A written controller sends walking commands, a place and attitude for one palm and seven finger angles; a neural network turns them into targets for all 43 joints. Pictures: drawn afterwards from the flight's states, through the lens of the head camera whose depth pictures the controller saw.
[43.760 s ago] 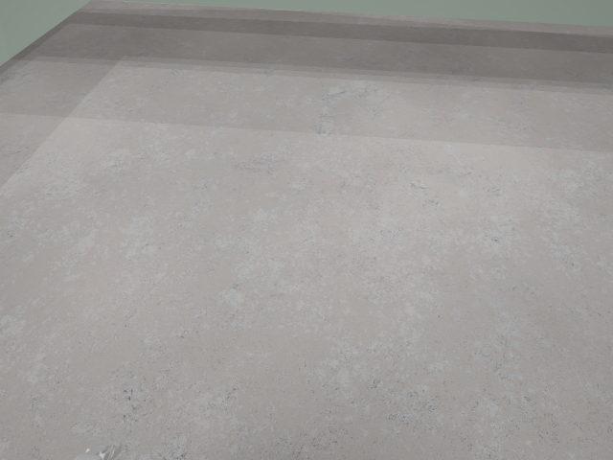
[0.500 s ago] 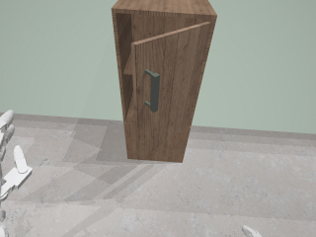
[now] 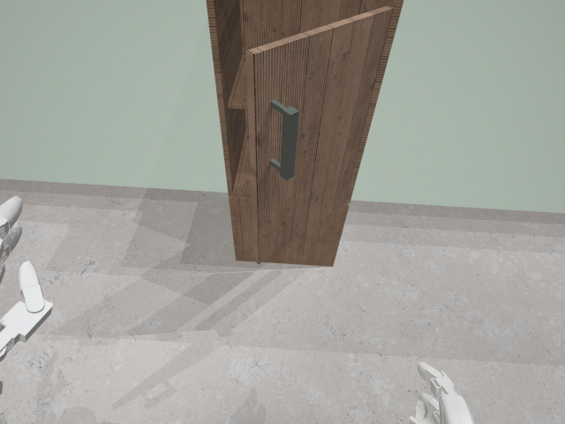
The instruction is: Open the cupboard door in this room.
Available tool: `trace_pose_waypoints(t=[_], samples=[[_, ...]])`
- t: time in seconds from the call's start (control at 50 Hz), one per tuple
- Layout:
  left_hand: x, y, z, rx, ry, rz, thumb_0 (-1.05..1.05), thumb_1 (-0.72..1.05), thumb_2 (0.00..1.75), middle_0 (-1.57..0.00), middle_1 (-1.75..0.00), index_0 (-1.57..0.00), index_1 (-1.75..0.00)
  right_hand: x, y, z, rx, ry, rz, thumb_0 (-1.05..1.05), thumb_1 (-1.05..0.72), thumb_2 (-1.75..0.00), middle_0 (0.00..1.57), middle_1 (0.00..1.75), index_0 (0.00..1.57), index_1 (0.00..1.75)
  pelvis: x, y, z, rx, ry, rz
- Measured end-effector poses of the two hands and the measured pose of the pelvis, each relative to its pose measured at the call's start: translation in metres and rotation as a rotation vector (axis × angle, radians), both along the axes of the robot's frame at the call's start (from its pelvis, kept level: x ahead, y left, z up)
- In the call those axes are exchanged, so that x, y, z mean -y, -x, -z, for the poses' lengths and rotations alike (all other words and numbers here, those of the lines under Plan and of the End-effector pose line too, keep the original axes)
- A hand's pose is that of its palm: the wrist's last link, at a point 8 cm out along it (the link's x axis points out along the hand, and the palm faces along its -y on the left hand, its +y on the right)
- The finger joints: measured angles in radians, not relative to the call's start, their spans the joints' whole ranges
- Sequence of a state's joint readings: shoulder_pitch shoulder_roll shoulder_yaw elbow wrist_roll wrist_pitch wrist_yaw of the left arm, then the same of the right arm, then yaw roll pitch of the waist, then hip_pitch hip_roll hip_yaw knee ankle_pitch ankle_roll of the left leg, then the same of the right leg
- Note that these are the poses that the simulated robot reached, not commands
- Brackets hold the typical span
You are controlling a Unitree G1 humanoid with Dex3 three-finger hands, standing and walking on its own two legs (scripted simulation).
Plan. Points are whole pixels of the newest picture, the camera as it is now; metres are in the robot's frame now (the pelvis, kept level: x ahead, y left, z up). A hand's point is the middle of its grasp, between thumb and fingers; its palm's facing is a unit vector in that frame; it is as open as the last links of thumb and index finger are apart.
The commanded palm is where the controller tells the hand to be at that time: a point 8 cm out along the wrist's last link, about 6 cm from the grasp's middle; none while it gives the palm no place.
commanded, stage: stop stepping back and stand still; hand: left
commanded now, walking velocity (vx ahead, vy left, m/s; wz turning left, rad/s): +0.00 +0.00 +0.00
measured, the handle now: (281, 141) +0.60 +0.05 +0.08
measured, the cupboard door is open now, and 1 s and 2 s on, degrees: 45 45 45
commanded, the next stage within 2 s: let the arm hang, fingers relaxed in 0.14 s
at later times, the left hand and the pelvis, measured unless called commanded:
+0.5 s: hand out of the picture +0.08 +0.19 -0.16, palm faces -0.05 -0.97 -0.25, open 7.4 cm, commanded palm none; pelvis -0.01 +0.00 -0.01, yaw +1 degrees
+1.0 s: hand out of the picture +0.01 +0.20 -0.16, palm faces +0.05 -0.95 -0.30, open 7.4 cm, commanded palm none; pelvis +0.00 -0.02 +0.00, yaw +2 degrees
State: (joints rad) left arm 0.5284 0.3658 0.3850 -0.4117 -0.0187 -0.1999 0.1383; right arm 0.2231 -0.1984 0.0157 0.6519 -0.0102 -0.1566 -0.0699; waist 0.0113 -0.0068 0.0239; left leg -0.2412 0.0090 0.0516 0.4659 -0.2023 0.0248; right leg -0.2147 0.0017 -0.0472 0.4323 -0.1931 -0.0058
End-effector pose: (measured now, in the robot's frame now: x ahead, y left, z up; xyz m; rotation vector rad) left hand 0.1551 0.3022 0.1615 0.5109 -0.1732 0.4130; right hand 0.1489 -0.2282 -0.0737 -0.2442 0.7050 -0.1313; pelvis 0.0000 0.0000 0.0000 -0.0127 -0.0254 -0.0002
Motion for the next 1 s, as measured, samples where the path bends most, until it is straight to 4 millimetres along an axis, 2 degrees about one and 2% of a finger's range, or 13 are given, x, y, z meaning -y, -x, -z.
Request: trace_pose_waypoints(t=[0.16, 0.24, 0.26, 0.28, 0.32, 0.38, 0.42, 0.46, 0.54, 0.66, 0.76, 0.86, 1.0], samples=[[-0.001, -0.003, -0.008, 0.005, -0.029, 0.02, 0.02, 0.88, 0.9, -0.21, -0.3, -0.21, -0.3, -0.004, -0.009, -0.006, 0.025, -0.007, -0.001, 0.02, -0.91, -0.89, 0.2, 0.3, 0.21, 0.3, -0.003, -0.001, -0.002, -0.006, 0.0, -0.003], [-0.002, -0.002, -0.005, -0.014, -0.02, 0.02, 0.02, 0.88, 0.9, -0.21, -0.3, -0.21, -0.3, -0.003, -0.01, -0.005, 0.02, -0.005, 0.001, 0.02, -0.91, -0.89, 0.2, 0.3, 0.21, 0.3, -0.003, -0.001, -0.002, -0.01, 0.003, -0.003], [-0.002, -0.004, 0.004, -0.034, -0.017, 0.029, 0.02, 0.89, 0.9, -0.21, -0.3, -0.21, -0.3, -0.002, -0.011, -0.002, 0.023, -0.016, -0.011, 0.02, -0.91, -0.89, 0.2, 0.3, 0.21, 0.3, -0.004, -0.001, -0.001, -0.019, 0.005, -0.011], [-0.005, -0.009, 0.022, -0.101, 0.001, 0.034, 0.01, 0.89, 0.9, -0.21, -0.3, -0.2, -0.3, -0.001, -0.011, 0.005, 0.003, -0.026, -0.03, 0.02, -0.91, -0.89, 0.2, 0.3, 0.21, 0.3, -0.005, 0.001, 0.001, -0.027, 0.005, -0.02], [-0.01, -0.017, 0.076, -0.325, 0.081, 0.013, 0.01, 0.89, 0.9, -0.2, -0.3, -0.2, -0.3, 0.005, -0.008, 0.022, -0.076, -0.034, -0.052, 0.01, -0.91, -0.89, 0.2, 0.3, 0.21, 0.3, -0.007, 0.005, 0.005, -0.036, -0.001, -0.029], [-0.003, -0.004, 0.169, -0.716, 0.218, -0.035, 0.01, 0.9, 0.9, -0.2, -0.3, -0.2, -0.3, 0.016, 0.005, 0.042, -0.178, -0.039, -0.035, 0.01, -0.91, -0.89, 0.2, 0.3, 0.21, 0.3, -0.006, 0.01, 0.009, -0.032, -0.015, -0.025], [0.014, 0.021, 0.22, -0.945, 0.299, -0.047, 0.01, 0.9, 0.9, -0.2, -0.3, -0.19, -0.3, 0.024, 0.02, 0.049, -0.238, -0.037, -0.007, 0.01, -0.91, -0.89, 0.2, 0.3, 0.21, 0.3, -0.004, 0.012, 0.01, -0.025, -0.018, -0.021], [0.036, 0.053, 0.259, -1.131, 0.378, -0.046, 0.01, 0.9, 0.9, -0.2, -0.3, -0.19, -0.3, 0.032, 0.04, 0.053, -0.309, -0.026, 0.022, 0.01, -0.91, -0.89, 0.2, 0.3, 0.21, 0.3, 0.0, 0.012, 0.009, -0.019, -0.017, -0.021], [0.08, 0.114, 0.305, -1.383, 0.529, -0.054, 0.02, 0.91, 0.9, -0.2, -0.3, -0.2, -0.3, 0.043, 0.09, 0.057, -0.484, 0.01, 0.074, 0.01, -0.91, -0.89, 0.2, 0.29, 0.21, 0.3, 0.005, 0.012, 0.007, -0.01, -0.012, -0.026], [0.083, 0.179, 0.311, -1.53, 0.613, -0.191, 0.01, 0.95, 0.9, -0.21, -0.3, -0.2, -0.3, 0.043, 0.153, 0.06, -0.716, 0.016, 0.11, 0.01, -0.91, -0.89, 0.2, 0.29, 0.2, 0.3, 0.012, 0.008, 0.002, -0.007, -0.005, -0.04], [0.073, 0.203, 0.302, -1.578, 0.601, -0.275, 0.01, 0.93, 0.9, -0.2, -0.3, -0.2, -0.3, 0.035, 0.173, 0.066, -0.784, -0.025, 0.121, 0.01, -0.91, -0.89, 0.2, 0.29, 0.2, 0.3, 0.015, 0.006, 0.0, -0.002, -0.005, -0.044], [0.061, 0.198, 0.295, -1.565, 0.563, -0.309, 0.01, 0.91, 0.9, -0.2, -0.3, -0.2, -0.3, 0.026, 0.169, 0.073, -0.767, -0.065, 0.121, 0.01, -0.91, -0.89, 0.2, 0.29, 0.2, 0.3, 0.016, 0.005, 0.0, 0.0, -0.005, -0.04], [0.052, 0.154, 0.289, -1.458, 0.523, -0.278, 0.01, 0.91, 0.9, -0.2, -0.3, -0.2, -0.3, 0.022, 0.142, 0.077, -0.695, -0.085, 0.104, 0.01, -0.91, -0.89, 0.2, 0.29, 0.21, 0.3, 0.016, -0.001, -0.001, 0.004, -0.012, -0.037]])
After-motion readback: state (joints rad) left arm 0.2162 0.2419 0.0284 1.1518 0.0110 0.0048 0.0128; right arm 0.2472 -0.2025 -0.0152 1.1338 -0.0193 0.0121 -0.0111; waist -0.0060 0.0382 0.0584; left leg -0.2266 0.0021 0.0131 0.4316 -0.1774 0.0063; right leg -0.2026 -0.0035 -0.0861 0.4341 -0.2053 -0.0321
